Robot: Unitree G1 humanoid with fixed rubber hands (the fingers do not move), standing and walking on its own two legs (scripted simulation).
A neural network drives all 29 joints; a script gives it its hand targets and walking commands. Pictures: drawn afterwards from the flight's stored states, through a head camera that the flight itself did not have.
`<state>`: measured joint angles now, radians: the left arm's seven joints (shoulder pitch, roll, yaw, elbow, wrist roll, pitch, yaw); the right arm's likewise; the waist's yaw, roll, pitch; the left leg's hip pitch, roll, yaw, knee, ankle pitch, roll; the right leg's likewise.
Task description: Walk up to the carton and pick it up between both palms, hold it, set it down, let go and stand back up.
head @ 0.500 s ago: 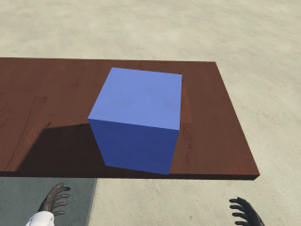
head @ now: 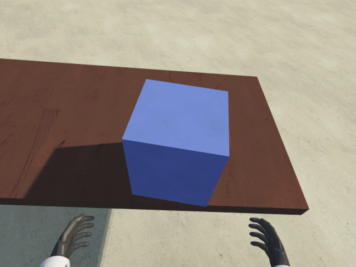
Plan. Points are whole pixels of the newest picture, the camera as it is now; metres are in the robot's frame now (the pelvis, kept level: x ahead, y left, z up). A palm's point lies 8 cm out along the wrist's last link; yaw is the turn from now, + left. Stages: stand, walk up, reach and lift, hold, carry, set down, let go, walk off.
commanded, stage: reach and lift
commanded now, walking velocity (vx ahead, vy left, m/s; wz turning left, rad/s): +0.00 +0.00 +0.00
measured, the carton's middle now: (177, 145) +0.42 +0.01 +0.01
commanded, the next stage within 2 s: none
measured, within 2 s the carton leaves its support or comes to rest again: neither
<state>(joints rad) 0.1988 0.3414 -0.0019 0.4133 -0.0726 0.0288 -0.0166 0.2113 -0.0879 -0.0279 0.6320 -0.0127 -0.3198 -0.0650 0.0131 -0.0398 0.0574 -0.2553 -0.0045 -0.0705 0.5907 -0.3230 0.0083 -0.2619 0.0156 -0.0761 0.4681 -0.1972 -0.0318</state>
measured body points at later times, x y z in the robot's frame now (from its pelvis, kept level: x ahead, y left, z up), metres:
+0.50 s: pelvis +0.00 +0.00 +0.00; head +0.03 +0.04 +0.45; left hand +0.24 +0.24 -0.03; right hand +0.22 -0.18 -0.02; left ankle +0.00 +0.11 -0.73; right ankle +0.03 -0.12 -0.73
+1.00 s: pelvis +0.01 +0.00 +0.00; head +0.04 +0.02 +0.45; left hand +0.31 +0.22 +0.02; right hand +0.26 -0.17 +0.02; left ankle +0.00 +0.11 -0.73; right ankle +0.03 -0.12 -0.73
